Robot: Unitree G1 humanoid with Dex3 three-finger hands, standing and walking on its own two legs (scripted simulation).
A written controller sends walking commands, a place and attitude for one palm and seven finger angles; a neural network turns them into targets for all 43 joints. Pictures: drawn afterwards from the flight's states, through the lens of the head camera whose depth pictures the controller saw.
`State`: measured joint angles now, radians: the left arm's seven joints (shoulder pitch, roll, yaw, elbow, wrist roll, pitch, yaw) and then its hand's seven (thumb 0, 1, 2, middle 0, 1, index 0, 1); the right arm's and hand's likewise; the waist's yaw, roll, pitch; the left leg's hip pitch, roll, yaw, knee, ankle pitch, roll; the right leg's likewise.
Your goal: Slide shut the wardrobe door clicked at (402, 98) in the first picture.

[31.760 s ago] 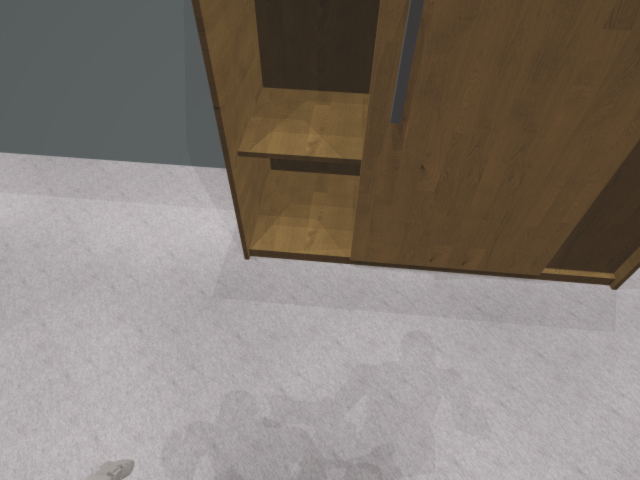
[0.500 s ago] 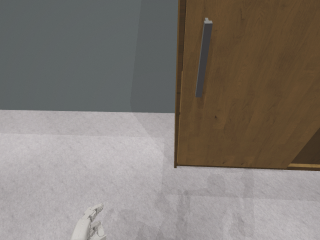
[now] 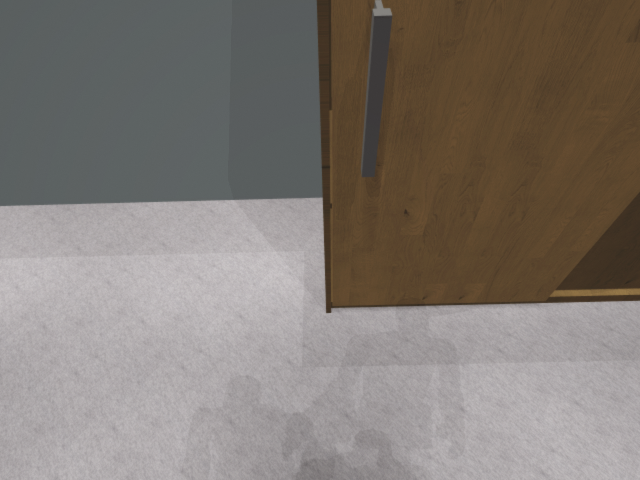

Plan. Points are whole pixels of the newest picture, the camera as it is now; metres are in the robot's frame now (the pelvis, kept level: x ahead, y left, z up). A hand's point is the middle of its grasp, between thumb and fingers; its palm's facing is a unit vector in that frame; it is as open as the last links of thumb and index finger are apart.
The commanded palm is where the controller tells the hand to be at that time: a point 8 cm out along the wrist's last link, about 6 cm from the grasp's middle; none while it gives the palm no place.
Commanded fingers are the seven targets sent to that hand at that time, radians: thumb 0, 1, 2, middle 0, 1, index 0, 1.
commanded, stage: let the arm hang, fingers relaxed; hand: right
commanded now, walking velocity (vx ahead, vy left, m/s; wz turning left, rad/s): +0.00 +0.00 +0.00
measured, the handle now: (372, 99) +0.71 -0.04 +0.09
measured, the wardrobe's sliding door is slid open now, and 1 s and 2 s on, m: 0.00 0.00 0.00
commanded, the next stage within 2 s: look to check the result in 0.64 s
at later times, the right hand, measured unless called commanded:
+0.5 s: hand out of the picture +0.02 -0.20 -0.17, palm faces +0.01 +0.98 -0.18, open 7.3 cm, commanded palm none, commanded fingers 0.00 -0.90 -0.90 0.20 0.30 0.20 0.30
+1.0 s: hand out of the picture +0.01 -0.19 -0.18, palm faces +0.01 +0.99 -0.15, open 7.3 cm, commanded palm none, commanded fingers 0.00 -0.90 -0.90 0.20 0.30 0.20 0.30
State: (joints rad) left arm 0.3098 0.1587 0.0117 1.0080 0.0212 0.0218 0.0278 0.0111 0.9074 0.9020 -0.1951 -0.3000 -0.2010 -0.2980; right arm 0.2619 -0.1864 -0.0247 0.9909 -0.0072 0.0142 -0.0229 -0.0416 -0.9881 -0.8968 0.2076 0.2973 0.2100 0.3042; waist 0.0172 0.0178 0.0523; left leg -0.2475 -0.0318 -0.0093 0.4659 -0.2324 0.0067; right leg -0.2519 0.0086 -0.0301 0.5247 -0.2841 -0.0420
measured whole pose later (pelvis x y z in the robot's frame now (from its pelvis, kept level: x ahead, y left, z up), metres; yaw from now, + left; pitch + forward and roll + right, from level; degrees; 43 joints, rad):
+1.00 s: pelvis +0.02 -0.04 +0.00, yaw +1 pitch -1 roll +1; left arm 0.31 0.11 0.00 1.13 0.01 -0.01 0.05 0.01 0.91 0.90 -0.20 -0.30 -0.20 -0.30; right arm 0.28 -0.12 -0.01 1.16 -0.01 0.00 -0.04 0.00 -0.91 -0.90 0.20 0.30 0.20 0.30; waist 0.01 0.01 0.05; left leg -0.15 0.03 -0.06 0.40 -0.23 -0.05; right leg -0.12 0.07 -0.07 0.40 -0.26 -0.10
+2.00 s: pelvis +0.03 -0.03 +0.00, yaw +1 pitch -1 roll +0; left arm 0.30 0.12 0.00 1.14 0.01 -0.01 0.05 0.01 0.91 0.90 -0.20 -0.30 -0.20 -0.30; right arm 0.26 -0.13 -0.01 1.16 0.00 0.00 -0.04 0.00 -0.92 -0.90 0.20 0.30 0.20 0.30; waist 0.01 0.01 0.06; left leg -0.14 0.03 -0.06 0.40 -0.24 -0.05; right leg -0.11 0.07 -0.07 0.39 -0.27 -0.09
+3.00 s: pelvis +0.03 -0.01 +0.01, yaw +1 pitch -1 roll +0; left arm 0.26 0.13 0.01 1.15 0.01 -0.01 0.05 0.01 0.91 0.90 -0.20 -0.30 -0.20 -0.30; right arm 0.24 -0.14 -0.01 1.16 0.00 -0.01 -0.04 0.01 -0.92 -0.90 0.20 0.30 0.20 0.30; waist 0.01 0.00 0.06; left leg -0.14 0.00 -0.04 0.39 -0.23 -0.01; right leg -0.10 0.04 -0.06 0.37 -0.26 -0.05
